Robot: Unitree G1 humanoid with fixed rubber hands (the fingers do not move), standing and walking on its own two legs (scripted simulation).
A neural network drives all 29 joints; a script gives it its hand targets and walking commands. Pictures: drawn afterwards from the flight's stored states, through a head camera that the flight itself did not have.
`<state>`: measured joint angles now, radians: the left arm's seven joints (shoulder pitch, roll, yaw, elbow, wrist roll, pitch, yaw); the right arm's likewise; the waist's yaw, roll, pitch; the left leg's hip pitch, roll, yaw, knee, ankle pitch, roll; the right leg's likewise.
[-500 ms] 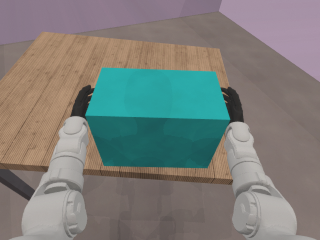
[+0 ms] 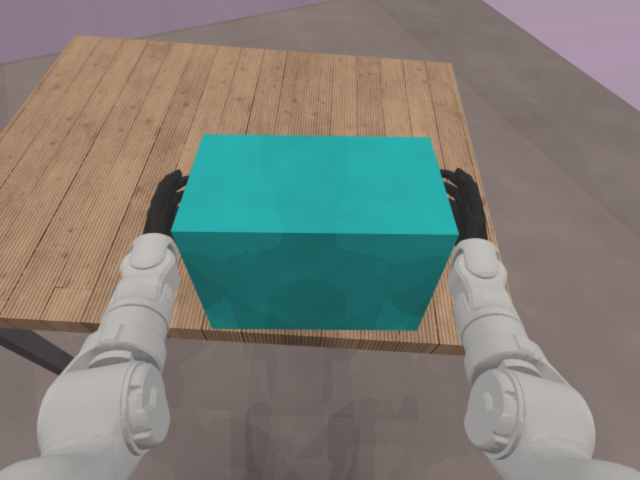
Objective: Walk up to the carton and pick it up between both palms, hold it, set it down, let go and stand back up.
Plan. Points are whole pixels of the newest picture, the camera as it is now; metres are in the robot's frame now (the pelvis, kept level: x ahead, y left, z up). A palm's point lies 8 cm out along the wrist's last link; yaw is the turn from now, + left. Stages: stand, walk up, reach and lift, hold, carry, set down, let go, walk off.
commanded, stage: set down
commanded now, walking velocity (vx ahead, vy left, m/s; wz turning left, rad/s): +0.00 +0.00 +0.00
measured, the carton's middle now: (315, 237) +0.43 +0.05 +0.00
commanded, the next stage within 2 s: none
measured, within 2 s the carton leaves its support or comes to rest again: rests again in 0.56 s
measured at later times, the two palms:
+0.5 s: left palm (166, 235) +0.39 +0.25 +0.03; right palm (463, 241) +0.43 -0.15 +0.03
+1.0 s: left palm (124, 195) +0.41 +0.29 +0.08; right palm (536, 196) +0.45 -0.21 +0.11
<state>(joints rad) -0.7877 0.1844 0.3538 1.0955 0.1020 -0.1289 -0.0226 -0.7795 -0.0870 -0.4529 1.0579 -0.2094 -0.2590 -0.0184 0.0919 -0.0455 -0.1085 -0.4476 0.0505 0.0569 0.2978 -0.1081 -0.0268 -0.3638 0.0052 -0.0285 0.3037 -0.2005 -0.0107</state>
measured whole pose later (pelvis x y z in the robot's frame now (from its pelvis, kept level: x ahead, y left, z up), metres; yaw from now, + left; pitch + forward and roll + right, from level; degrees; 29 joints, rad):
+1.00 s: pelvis -0.04 +0.01 -0.03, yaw -1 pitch +25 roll -2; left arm -1.12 0.45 -0.20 1.39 -0.44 -0.14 0.01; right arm -1.13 -0.49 0.23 1.40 0.59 -0.13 0.06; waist 0.06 -0.05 -0.26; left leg -0.83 0.08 0.04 0.57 -0.17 -0.02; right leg -0.73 0.03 -0.05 0.54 -0.24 -0.01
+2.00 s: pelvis +0.00 +0.02 -0.01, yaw -1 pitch +23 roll -1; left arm -0.91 0.21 0.39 1.28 0.08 -0.41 -0.03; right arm -0.87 -0.15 -0.50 1.19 -0.24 -0.40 0.04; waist 0.08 -0.02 -0.13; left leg -0.64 0.05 0.09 0.38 -0.13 0.00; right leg -0.55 -0.01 -0.03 0.35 -0.19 0.01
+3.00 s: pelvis -0.06 +0.01 -0.03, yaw -1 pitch +28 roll -2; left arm -1.15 0.46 -0.15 1.30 -0.44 -0.07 0.01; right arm -1.16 -0.47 0.21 1.29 0.55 -0.07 0.04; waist 0.08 -0.02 -0.28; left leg -0.94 0.09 0.04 0.61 -0.15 -0.01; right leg -0.85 0.02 -0.06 0.59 -0.23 -0.01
